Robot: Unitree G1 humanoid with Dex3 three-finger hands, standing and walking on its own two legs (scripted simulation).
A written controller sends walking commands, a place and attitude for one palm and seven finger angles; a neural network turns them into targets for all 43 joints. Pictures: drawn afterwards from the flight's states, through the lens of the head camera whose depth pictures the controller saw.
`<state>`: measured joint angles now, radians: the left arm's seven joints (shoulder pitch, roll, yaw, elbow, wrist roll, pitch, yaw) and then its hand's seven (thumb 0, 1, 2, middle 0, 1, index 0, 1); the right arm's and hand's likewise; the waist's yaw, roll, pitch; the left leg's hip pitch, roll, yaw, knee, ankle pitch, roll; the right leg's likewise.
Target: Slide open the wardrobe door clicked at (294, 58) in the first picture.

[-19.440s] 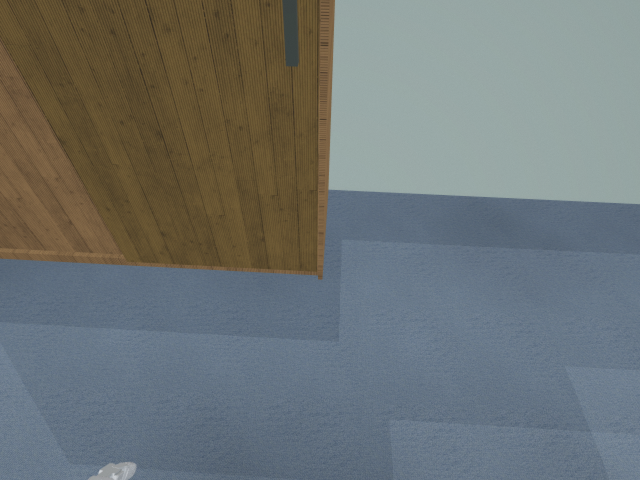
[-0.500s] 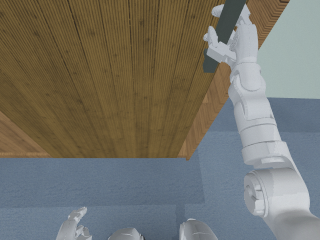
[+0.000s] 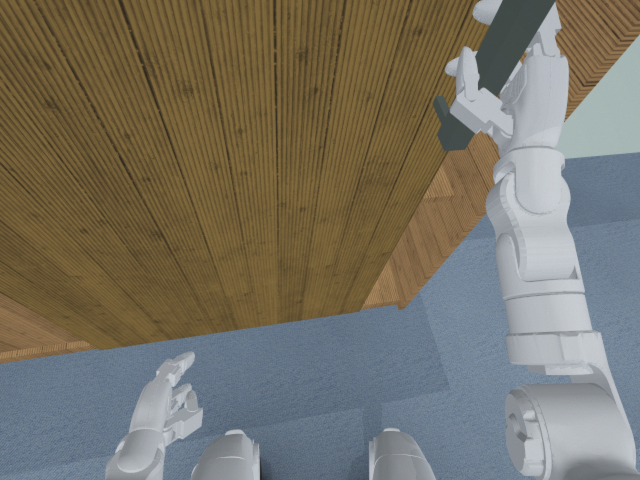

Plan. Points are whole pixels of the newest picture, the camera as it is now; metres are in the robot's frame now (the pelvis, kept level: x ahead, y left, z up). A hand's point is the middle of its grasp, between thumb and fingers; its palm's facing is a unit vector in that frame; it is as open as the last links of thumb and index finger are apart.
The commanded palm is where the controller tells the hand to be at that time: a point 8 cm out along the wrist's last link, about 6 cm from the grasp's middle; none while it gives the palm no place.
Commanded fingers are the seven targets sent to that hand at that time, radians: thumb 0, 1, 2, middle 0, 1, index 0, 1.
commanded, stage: step sideways, sliding the door along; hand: right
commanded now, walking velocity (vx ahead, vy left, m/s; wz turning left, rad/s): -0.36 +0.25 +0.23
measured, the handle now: (480, 54) +0.49 -0.14 +0.22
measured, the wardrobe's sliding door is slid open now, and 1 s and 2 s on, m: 0.14 0.65 0.66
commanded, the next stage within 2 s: stop walking and hold the door there in 1.24 s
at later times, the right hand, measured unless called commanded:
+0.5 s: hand (202, 112) +0.40 +0.12 +0.21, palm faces -0.01 +1.00 -0.09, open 6.8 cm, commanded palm +0.38 +0.12 +0.21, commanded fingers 0.00 -0.90 -0.90 0.45 1.40 0.45 1.40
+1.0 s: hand out of the picture +0.35 +0.38 +0.21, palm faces -0.21 +0.97 -0.15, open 7.2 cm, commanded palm +0.35 +0.34 +0.22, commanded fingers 0.00 -0.90 -0.90 0.45 1.40 0.45 1.40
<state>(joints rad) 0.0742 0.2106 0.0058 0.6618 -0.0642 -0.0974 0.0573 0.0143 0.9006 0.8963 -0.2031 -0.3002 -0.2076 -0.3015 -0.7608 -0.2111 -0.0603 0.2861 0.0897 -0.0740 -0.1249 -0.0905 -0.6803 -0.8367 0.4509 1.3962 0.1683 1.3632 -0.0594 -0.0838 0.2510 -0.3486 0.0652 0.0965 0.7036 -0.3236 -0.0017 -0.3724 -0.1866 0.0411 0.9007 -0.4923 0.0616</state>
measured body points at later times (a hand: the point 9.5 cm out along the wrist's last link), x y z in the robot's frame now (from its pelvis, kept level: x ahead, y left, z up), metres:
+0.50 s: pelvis +0.01 +0.18 +0.02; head +0.14 +0.22 +0.45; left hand +0.26 +0.36 -0.10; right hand +0.39 +0.06 +0.22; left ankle +0.09 +0.19 -0.71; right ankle -0.02 +0.05 -0.68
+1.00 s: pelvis -0.04 +0.37 +0.01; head +0.05 +0.42 +0.45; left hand +0.13 +0.62 -0.11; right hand +0.36 +0.32 +0.22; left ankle +0.05 +0.46 -0.72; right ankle -0.05 +0.21 -0.67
